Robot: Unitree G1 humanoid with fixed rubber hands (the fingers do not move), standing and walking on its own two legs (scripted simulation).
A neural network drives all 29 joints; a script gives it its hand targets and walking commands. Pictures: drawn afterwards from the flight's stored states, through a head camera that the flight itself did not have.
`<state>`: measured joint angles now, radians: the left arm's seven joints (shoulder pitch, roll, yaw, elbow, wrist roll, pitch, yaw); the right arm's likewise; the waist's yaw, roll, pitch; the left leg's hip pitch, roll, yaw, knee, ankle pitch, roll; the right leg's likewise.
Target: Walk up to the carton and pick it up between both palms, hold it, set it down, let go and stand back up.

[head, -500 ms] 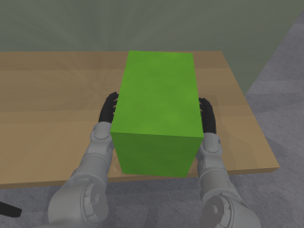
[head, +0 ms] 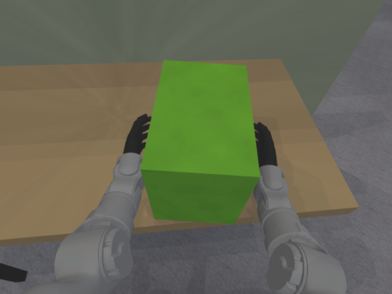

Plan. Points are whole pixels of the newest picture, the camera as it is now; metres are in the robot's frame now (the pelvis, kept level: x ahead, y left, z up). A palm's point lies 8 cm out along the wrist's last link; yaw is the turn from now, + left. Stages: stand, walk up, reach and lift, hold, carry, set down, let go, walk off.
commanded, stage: set down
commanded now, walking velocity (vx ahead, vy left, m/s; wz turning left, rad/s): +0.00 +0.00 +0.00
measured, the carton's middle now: (199, 143) +0.45 -0.01 +0.03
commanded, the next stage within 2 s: none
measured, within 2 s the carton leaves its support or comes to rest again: neither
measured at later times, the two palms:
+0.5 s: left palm (123, 136) +0.44 +0.15 +0.06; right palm (283, 146) +0.42 -0.19 +0.06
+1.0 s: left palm (106, 133) +0.41 +0.17 +0.11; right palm (306, 142) +0.39 -0.21 +0.11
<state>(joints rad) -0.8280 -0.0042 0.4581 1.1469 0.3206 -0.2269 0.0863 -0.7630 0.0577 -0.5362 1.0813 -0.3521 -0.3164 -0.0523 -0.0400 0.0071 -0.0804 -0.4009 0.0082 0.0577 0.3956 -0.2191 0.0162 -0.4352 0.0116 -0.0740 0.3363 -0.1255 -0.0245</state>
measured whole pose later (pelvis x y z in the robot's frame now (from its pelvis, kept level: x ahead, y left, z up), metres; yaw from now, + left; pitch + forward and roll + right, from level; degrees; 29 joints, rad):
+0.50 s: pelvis -0.02 +0.00 -0.01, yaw +0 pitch +20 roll -1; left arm -0.96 0.15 0.14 1.22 -0.06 -0.14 0.12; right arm -0.91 -0.16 -0.19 1.17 0.09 -0.15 -0.09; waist -0.03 0.02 -0.22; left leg -0.64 0.02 0.06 0.53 -0.24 0.02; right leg -0.66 0.01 -0.07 0.43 -0.13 -0.03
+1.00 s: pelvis -0.04 -0.02 -0.01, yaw +1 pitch +14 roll +0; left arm -0.99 0.29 -0.04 1.19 -0.25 0.03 0.07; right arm -0.92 -0.24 -0.07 1.08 0.26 0.07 -0.08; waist -0.06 -0.02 -0.19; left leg -0.55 0.01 0.03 0.51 -0.21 0.00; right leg -0.57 0.01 -0.10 0.46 -0.13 -0.05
